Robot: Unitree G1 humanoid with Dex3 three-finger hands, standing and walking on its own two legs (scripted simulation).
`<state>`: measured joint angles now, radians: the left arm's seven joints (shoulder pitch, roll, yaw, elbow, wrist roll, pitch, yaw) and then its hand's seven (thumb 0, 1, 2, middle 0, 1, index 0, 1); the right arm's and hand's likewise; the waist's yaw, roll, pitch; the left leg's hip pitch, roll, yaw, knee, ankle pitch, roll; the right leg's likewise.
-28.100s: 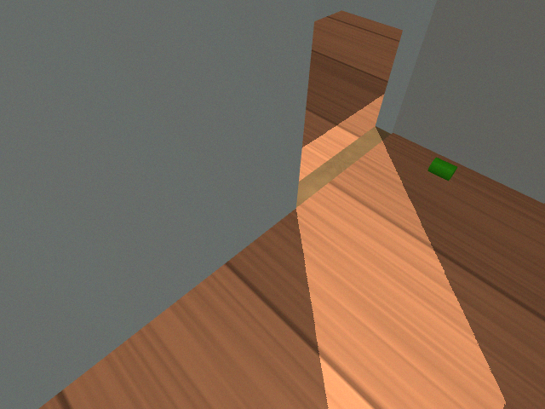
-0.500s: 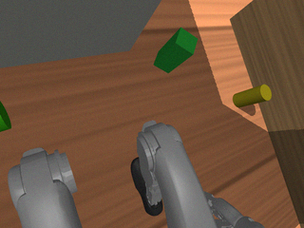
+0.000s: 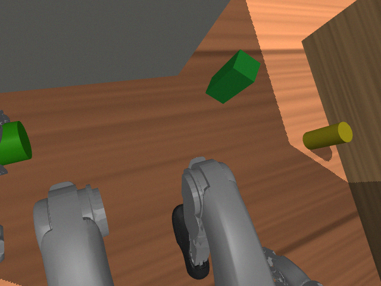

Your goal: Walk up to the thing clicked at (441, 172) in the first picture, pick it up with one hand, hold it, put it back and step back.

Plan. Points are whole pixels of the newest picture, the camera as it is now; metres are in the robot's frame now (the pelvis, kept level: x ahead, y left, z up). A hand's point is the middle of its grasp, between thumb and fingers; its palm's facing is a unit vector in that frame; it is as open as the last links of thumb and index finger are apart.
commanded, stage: settle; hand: left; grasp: from above
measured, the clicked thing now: out of the picture +0.40 +0.33 -0.24
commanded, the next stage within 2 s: lift in 0.46 s
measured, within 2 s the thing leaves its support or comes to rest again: neither
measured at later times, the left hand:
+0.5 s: hand out of the picture +0.38 +0.33 -0.13, palm faces -0.43 -0.13 -0.89, open 11.1 cm
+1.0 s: hand out of the picture +0.34 +0.34 -0.04, palm faces -0.46 -0.13 -0.88, open 11.1 cm
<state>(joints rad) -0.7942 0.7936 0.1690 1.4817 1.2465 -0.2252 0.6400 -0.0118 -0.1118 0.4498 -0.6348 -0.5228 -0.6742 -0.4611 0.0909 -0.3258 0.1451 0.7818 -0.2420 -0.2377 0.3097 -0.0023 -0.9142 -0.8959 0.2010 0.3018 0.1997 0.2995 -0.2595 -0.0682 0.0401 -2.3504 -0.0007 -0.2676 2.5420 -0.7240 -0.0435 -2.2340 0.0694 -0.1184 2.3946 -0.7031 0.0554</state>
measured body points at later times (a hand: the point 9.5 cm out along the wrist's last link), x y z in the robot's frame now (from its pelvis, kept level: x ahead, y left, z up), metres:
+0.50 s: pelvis -0.01 -0.01 +0.03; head +0.21 +0.08 +0.42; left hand +0.40 +0.33 -0.08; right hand +0.11 -0.27 -0.08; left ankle +0.06 +0.13 -0.27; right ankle +0.11 -0.13 -0.27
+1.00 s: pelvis -0.01 -0.01 +0.10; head +0.17 +0.06 +0.50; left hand +0.36 +0.34 +0.01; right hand +0.11 -0.27 -0.02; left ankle +0.06 +0.13 -0.27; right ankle +0.11 -0.13 -0.27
